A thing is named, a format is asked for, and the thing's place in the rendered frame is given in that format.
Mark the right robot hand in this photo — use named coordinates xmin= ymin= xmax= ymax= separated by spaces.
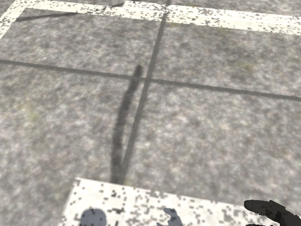
xmin=244 ymin=200 xmax=301 ymax=226

